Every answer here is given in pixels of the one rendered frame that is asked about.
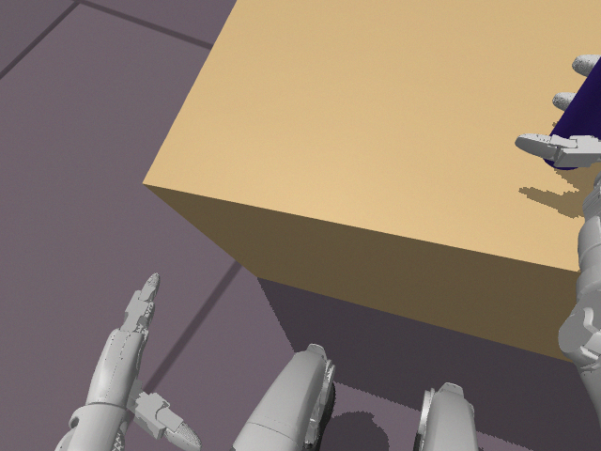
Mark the can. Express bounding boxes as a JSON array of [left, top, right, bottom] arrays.
[[544, 56, 601, 170]]

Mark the left robot hand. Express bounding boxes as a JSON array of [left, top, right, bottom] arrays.
[[85, 272, 202, 451]]

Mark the left robot arm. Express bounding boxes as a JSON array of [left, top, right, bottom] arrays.
[[54, 403, 130, 451]]

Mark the left robot foot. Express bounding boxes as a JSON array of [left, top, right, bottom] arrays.
[[301, 383, 335, 451]]

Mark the right robot hand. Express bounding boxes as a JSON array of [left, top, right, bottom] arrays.
[[515, 54, 601, 167]]

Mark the right robot arm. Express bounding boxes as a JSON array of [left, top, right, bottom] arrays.
[[558, 171, 601, 429]]

